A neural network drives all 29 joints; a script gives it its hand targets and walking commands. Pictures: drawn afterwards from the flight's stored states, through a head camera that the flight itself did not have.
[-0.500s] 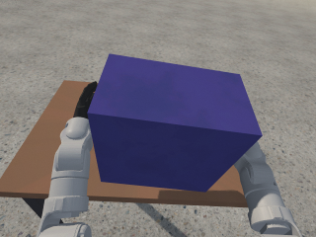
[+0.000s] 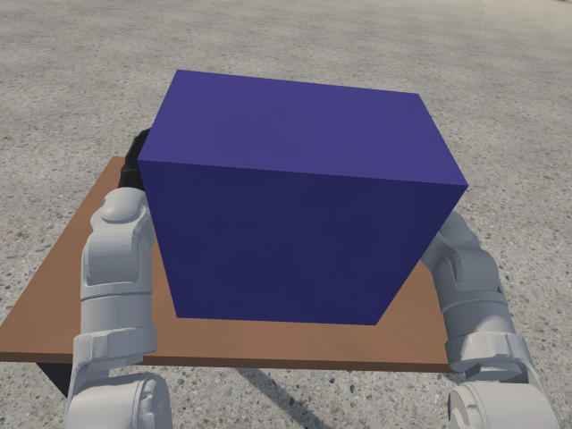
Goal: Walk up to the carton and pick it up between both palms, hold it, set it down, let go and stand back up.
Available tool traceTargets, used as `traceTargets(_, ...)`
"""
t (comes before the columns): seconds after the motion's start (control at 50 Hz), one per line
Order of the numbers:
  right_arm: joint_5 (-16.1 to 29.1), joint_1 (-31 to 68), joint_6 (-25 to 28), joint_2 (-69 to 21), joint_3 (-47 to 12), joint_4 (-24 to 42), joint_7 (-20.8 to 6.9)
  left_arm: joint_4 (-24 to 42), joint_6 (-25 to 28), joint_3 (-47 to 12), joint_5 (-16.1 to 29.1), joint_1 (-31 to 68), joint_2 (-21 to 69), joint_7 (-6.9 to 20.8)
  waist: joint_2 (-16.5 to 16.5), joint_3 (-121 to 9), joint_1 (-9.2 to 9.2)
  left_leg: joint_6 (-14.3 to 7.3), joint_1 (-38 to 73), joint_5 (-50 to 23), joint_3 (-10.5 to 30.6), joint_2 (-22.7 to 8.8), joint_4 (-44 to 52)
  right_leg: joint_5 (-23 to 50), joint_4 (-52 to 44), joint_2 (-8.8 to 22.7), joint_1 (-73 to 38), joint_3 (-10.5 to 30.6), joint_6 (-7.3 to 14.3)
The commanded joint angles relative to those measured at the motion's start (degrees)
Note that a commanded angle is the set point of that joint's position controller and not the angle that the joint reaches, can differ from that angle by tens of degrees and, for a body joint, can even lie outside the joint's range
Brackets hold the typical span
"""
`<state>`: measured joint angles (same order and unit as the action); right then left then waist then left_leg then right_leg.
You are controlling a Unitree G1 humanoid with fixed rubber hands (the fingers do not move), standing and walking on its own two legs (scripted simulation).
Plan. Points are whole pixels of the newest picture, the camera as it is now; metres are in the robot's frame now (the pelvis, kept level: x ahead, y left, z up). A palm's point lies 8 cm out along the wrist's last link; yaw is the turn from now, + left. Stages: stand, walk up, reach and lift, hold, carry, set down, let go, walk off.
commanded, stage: reach and lift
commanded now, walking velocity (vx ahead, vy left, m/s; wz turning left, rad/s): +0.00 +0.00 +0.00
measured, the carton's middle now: (289, 213) +0.36 +0.01 +0.17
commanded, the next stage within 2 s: hold in 0.80 s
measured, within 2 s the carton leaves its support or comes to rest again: neither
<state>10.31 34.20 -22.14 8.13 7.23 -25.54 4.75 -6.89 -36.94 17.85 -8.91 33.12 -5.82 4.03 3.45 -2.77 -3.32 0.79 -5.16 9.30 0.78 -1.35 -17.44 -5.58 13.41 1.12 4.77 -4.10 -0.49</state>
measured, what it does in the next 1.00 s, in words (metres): stands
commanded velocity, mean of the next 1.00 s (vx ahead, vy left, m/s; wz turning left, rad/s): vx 0.00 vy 0.00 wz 0.00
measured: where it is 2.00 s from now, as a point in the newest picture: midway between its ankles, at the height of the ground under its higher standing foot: outside the picture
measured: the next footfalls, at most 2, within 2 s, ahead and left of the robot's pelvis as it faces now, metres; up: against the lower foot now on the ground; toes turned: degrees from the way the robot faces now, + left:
none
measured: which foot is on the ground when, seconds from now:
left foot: down 0.00-1.00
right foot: down 0.00-1.00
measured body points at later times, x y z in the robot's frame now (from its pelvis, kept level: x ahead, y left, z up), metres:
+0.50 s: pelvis +0.00 +0.01 +0.00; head -0.05 +0.03 +0.45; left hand +0.39 +0.18 +0.21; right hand +0.37 -0.20 +0.19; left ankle +0.01 +0.13 -0.75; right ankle +0.02 -0.12 -0.75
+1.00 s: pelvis +0.00 +0.01 +0.00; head -0.07 +0.03 +0.44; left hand +0.37 +0.19 +0.23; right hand +0.37 -0.19 +0.21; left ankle +0.01 +0.13 -0.75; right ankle +0.02 -0.12 -0.75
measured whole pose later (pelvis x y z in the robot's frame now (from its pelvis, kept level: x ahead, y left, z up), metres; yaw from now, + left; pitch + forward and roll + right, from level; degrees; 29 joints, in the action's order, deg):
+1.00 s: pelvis +0.00 +0.01 +0.00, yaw -1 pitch -5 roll -1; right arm 15.9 37.9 -27.0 11.9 5.1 -27.3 5.8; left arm -5.4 -43.8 18.3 -11.0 35.9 -4.8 3.7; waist 1.5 -4.4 -4.0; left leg 0.3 -2.7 10.8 -0.1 -1.2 -18.8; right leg -5.9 13.3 1.2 2.0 -3.1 -0.9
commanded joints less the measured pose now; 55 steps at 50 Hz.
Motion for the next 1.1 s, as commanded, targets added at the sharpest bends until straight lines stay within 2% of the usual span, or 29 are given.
traceTargets(0.0,4.96,42.35,2.97,-26.10,-19.34,14.23,-6.79,4.58,0.38,-26.95,6.70,31.54,27.51,7.39,-6.40,-19.21,-3.41,2.04,-0.47,-9.24,-1.66,4.67,2.46,9.40,1.04,-3.40,-12.25,1.78,0.26)
traceTargets(0.1,6.38,44.19,2.90,-24.95,-19.88,14.76,-7.27,4.86,0.02,-27.14,6.84,31.38,28.32,6.98,-7.08,-19.61,-2.81,2.96,1.35,-13.79,-0.99,4.27,1.36,9.64,1.13,-4.32,-11.00,0.90,0.61)
traceTargets(0.18,7.72,45.00,2.53,-24.39,-20.87,15.24,-7.78,5.36,-0.49,-27.08,6.86,30.96,28.81,6.42,-6.14,-19.34,-1.92,3.09,2.66,-16.76,-0.77,3.92,0.69,9.70,0.87,-5.00,-10.21,0.76,0.84)
traceTargets(0.28,8.66,48.03,2.50,-24.65,-21.72,16.36,-8.50,4.86,-1.09,-26.45,7.07,31.66,28.84,5.73,-4.21,-19.77,0.04,1.96,1.51,-15.73,-1.07,3.67,0.81,8.56,0.80,-5.22,-9.68,1.20,0.99)
traceTargets(0.38,8.45,50.22,1.78,-26.17,-21.63,15.34,-8.33,2.27,-1.65,-24.49,6.62,33.58,28.00,5.92,-2.37,-19.42,1.11,0.12,-1.95,-9.78,-1.89,4.04,2.16,6.99,0.71,-4.45,-10.77,2.40,0.48)
traceTargets(0.48,8.67,51.32,1.06,-27.66,-21.65,15.27,-7.64,2.09,-1.79,-24.14,7.19,35.68,27.65,6.33,-1.79,-21.60,0.64,-0.51,-2.88,-9.18,-2.31,4.52,2.07,9.24,1.09,-3.97,-13.08,3.21,-0.04)
traceTargets(0.6,9.26,49.45,-0.17,-26.93,-20.88,13.95,-6.47,3.62,-2.34,-24.78,7.47,36.35,27.32,7.17,-4.24,-21.73,-1.55,0.78,-1.47,-11.72,-1.98,4.78,1.53,12.35,1.39,-3.76,-14.57,3.10,-0.03)
traceTargets(0.74,10.62,47.88,-1.52,-24.85,-20.94,13.90,-6.02,6.45,-3.65,-25.62,7.42,35.61,27.34,7.75,-6.26,-19.50,-2.65,2.48,0.64,-15.57,-1.20,4.53,1.05,11.94,0.97,-4.26,-13.61,2.20,0.60)
traceTargets(0.82,12.27,48.51,-1.75,-24.43,-22.47,17.46,-6.16,9.78,-4.33,-26.82,7.92,34.77,27.95,7.29,-6.40,-20.98,-2.00,3.09,2.27,-19.95,-0.90,4.40,0.03,13.39,1.22,-4.93,-13.62,1.87,0.88)
traceTargets(0.96,10.59,51.44,-2.53,-25.08,-21.17,14.30,-7.37,4.53,-5.56,-23.25,6.18,35.92,26.93,7.51,-3.31,-16.47,0.56,0.37,-3.28,-8.88,-1.81,3.81,3.44,4.05,0.13,-4.43,-11.68,2.55,1.21)
traceTargets(1.08,11.80,54.56,-2.55,-26.09,-21.98,16.55,-7.37,7.09,-5.73,-25.45,8.19,39.14,28.33,6.61,-4.35,-21.85,0.60,0.61,-1.63,-11.61,-2.01,3.75,1.97,5.95,0.91,-4.86,-12.15,2.94,1.40)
